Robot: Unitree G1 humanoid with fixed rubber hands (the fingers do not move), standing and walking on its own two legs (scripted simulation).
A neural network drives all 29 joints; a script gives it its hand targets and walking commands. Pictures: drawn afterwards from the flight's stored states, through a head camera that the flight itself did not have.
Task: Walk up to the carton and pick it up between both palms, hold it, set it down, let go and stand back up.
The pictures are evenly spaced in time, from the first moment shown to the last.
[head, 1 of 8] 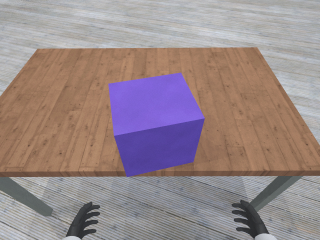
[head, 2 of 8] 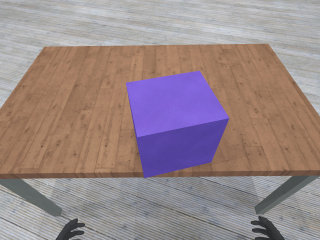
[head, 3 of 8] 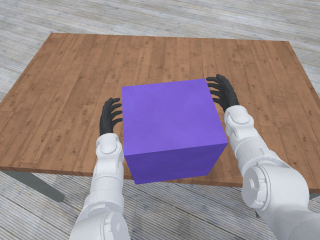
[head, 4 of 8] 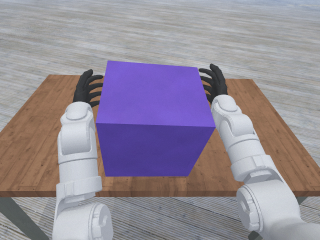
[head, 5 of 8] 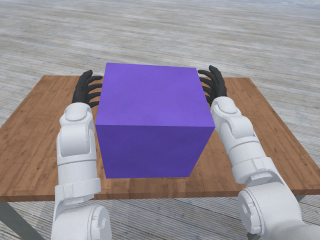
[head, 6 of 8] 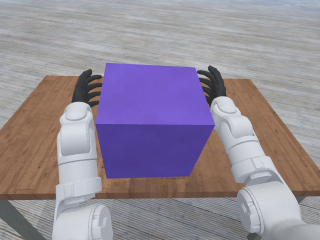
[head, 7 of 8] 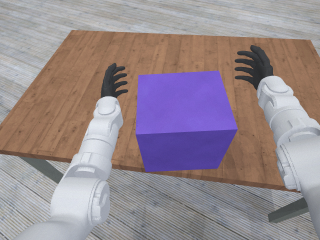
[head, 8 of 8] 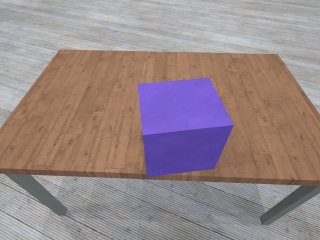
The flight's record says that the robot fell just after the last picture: no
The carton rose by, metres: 0.17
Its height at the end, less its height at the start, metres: +0.00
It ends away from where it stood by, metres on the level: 0.01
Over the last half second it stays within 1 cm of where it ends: yes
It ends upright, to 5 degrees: yes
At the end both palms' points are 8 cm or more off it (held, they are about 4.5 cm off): yes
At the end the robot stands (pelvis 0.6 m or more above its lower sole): yes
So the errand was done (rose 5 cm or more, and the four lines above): yes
